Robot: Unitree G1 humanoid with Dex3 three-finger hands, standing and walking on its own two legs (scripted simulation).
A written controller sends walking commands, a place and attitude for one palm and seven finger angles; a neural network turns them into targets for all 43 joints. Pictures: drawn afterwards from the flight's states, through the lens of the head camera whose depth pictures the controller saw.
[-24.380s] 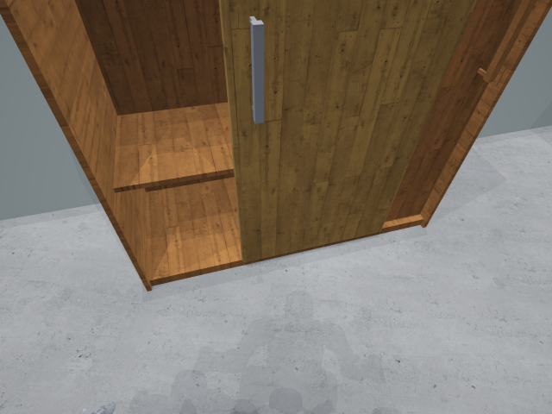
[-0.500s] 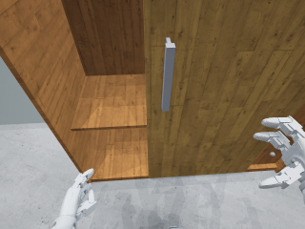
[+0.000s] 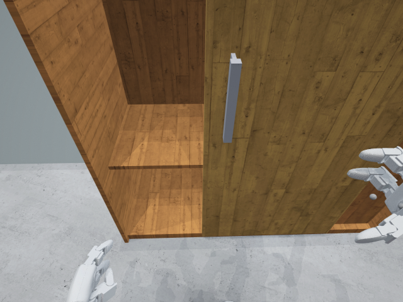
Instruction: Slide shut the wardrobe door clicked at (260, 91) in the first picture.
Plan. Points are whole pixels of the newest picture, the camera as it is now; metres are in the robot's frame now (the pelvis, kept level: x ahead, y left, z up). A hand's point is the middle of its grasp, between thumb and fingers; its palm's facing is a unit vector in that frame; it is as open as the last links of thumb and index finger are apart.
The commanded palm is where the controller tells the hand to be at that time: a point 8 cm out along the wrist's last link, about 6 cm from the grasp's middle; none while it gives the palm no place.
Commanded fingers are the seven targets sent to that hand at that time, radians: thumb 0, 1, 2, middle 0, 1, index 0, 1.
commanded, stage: raise the hand with hooked fingers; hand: right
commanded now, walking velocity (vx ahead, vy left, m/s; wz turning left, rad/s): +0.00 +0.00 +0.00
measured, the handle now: (230, 101) +0.56 -0.04 +0.12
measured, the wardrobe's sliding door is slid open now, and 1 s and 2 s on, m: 0.38 0.38 0.38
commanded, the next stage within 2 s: relax the arm and regain balance in 0.20 s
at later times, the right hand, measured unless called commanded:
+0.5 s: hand out of the picture +0.14 -0.24 -0.03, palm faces +0.14 +0.93 -0.35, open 15.4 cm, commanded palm none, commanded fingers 0.00 0.50 -0.30 0.15 0.30 0.15 0.30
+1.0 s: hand out of the picture -0.05 -0.23 -0.14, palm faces +0.07 +0.96 -0.26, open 16.5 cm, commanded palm none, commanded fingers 0.00 0.50 -0.30 0.15 0.30 0.15 0.30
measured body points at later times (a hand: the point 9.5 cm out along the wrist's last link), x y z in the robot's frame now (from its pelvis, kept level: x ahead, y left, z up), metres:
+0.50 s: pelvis -0.09 +0.00 -0.02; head -0.16 +0.01 +0.42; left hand +0.03 +0.29 -0.12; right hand +0.13 -0.29 -0.01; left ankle +0.01 +0.14 -0.72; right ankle -0.02 -0.08 -0.64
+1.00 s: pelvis -0.18 -0.05 +0.00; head -0.19 -0.03 +0.45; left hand -0.18 +0.17 -0.16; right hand -0.06 -0.28 -0.12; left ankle -0.20 +0.08 -0.72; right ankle -0.15 -0.13 -0.70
